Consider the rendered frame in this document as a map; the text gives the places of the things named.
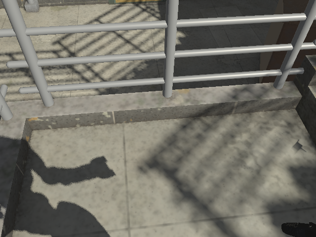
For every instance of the right robot hand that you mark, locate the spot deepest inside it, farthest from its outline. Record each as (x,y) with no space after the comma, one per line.
(299,229)

